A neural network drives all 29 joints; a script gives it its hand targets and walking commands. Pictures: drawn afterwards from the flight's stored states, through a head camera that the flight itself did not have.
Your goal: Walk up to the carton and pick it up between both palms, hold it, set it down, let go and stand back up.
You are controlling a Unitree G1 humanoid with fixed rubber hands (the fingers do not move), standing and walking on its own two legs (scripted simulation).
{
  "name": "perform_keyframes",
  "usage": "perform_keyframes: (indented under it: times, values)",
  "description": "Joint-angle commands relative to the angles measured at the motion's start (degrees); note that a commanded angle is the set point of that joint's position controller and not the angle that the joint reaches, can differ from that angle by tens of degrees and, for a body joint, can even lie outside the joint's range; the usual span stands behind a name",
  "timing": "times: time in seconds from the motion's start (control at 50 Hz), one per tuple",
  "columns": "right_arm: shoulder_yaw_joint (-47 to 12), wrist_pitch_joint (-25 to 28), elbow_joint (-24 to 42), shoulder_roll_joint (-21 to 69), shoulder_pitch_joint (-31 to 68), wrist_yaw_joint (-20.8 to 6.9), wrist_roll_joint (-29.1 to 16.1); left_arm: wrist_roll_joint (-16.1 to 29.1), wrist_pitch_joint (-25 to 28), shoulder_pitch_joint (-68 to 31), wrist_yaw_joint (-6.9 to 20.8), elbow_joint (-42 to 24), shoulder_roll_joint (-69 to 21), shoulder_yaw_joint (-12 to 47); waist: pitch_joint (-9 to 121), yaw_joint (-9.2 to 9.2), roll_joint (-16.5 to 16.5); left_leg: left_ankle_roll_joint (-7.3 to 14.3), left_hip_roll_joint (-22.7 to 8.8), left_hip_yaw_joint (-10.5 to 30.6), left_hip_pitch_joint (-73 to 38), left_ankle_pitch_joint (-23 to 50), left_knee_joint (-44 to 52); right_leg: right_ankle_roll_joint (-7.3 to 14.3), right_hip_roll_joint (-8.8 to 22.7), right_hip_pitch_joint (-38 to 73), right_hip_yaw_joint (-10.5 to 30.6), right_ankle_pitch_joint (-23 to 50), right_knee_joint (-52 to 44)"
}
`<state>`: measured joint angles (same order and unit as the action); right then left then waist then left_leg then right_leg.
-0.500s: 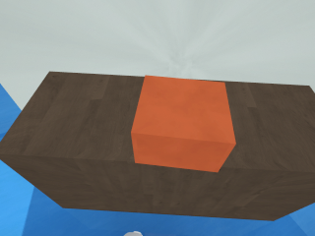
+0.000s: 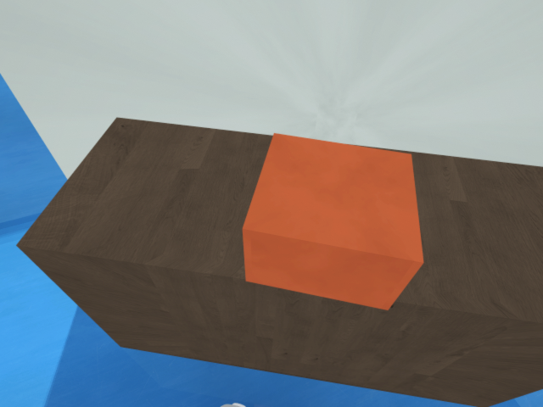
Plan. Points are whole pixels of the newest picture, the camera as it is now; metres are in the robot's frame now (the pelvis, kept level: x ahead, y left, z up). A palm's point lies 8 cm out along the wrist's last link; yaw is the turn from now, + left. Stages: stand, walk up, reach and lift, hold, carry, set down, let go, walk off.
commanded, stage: walk up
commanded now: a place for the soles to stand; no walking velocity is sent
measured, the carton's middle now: (328, 217) +0.45 -0.09 -0.02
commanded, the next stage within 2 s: reach and lift in 0.70 s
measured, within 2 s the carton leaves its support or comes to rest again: neither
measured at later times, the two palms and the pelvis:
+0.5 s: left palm out of the picture +0.06 +0.27 -0.14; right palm out of the picture +0.08 -0.25 -0.12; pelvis +0.02 +0.00 +0.00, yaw +1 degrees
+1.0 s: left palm (151, 358) +0.22 +0.21 -0.11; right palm (456, 404) +0.16 -0.27 -0.10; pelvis +0.00 -0.01 -0.02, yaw -8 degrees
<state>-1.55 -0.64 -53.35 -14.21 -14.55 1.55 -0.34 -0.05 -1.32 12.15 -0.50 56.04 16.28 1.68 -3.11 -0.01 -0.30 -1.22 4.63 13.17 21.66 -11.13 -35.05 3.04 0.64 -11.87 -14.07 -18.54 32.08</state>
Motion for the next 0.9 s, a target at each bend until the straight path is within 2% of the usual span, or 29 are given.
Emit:
perform_keyframes:
  times: [0.0,0.06,0.1,0.28,0.44,0.68,0.7,0.72,0.74,0.78,0.82,0.84,0.88]
  values:
    - [1.44,1.17,1.56,-6.95,-2.32,0.0,0.82,0.11,0.86,-0.68,-0.48,-1.52,9.25,-1.85,-0.12,-1.93,1.11,2.08,-3.09,-1.19,-0.29,2.0,1.28,4.05,15.13,-1.0,14.28,-2.35,-16.22]
    - [1.35,1.44,1.12,-7.55,-1.36,0.05,0.6,0.06,0.63,-0.59,0.04,-1.5,8.26,-1.87,0.53,-1.53,2.04,2.63,-4.28,-0.43,-1.29,7.41,1.45,3.35,12.81,0.28,10.28,1.07,-14.04]
    - [1.23,1.38,0.91,-7.9,-0.69,0.23,0.47,0.05,0.26,0.12,0.16,-1.35,7.9,-1.92,0.51,-1.03,1.51,2.88,-4.5,0.04,-0.86,8.7,1.5,3.23,12.05,1.17,9.56,1.32,-13.06]
    - [1.17,1.3,0.18,-8.71,0.6,0.75,0.16,0.07,-0.74,1.39,0.06,-0.77,7.89,-2.09,0.4,0.18,-1.77,3.72,-4.87,2.84,1.79,10.26,3.48,2.64,9.84,4.08,8.52,0.45,-9.34]
    - [1.26,1.17,-0.11,-8.81,1.01,0.91,-0.06,0.11,-0.89,1.43,-0.14,-0.53,7.71,-2.14,1.25,0.44,-3.38,3.89,-5.02,5.24,2.97,8.21,5.95,2.23,8.21,5.99,8.44,-1.29,-7.91]
    - [1.36,0.97,-0.31,-8.54,0.94,0.95,0.22,0.05,-0.89,1.04,-0.26,-0.08,8.29,-2.49,1.08,-0.15,-1.46,3.38,-3.93,2.62,1.3,8.76,2.7,2.99,10.61,4.12,8.87,-0.47,-9.85]
    - [7.07,5.06,4.76,-1.77,35.68,-0.86,6.46,0.07,-10.87,-34.02,-0.48,-25.74,15.96,-5.81,8.36,-2.86,1.83,-0.16,-5.86,-10.47,4.42,-7.38,-1.51,0.33,3.73,-15.88,10.82,-10.19,5.93]
    - [8.35,3.35,0.14,-4.14,30.31,-2.72,8.27,1.11,-18.13,-26.51,-1.58,-22.92,12.11,-5.06,3.59,-2.7,2.98,-0.1,-6.14,-11.52,9.76,-16.7,-2.14,0.44,4.04,-15.26,10.36,-15.41,8.4]
    - [7.67,1.62,1.51,-6.34,29.82,-4.36,7.36,1.89,-22.96,-23.96,-1.75,-24.45,10.07,-4.93,6.75,-2.05,2.53,0.23,-6.41,-11.54,10.96,-17.39,-2.42,0.32,4.16,-12.81,10.41,-14.13,10.37]
    - [6.75,-0.06,0.69,-8.56,24.42,-6.16,5.32,1.82,-28.65,-19.46,-1.96,-28.78,7.53,-5.44,10.99,-1.38,-2.27,-0.93,-6.93,-12.24,6.06,-12.7,-2.23,-0.04,2.88,-12.92,9.13,-7.88,11.41]
    - [5.92,0.12,-1.92,-12.28,20.17,-6.44,2.65,1.11,-31.41,-14.28,-1.98,-30.62,4.58,-6.48,12.7,-2.04,-6.84,-2.65,-7.84,-10.56,-4.27,-0.72,-1.15,-0.07,-0.19,-13.09,6.72,-0.41,10.32]
    - [5.0,0.67,-1.87,-13.47,18.32,-6.47,0.92,0.22,-32.02,-11.13,-1.9,-31.71,3.51,-7.43,13.48,-2.11,-6.86,-3.12,-7.95,-10.41,-8.8,3.64,-0.59,0.17,-1.08,-11.37,6.46,2.16,8.17]
    - [2.84,1.43,0.24,-14.25,17.19,-5.95,-1.5,-1.61,-32.54,-4.83,-1.34,-32.04,2.64,-9.5,11.66,-1.0,-3.19,-3.07,-6.45,-12.49,-13.68,10.31,0.44,-0.03,-2.13,-7.86,6.97,6.92,2.07]
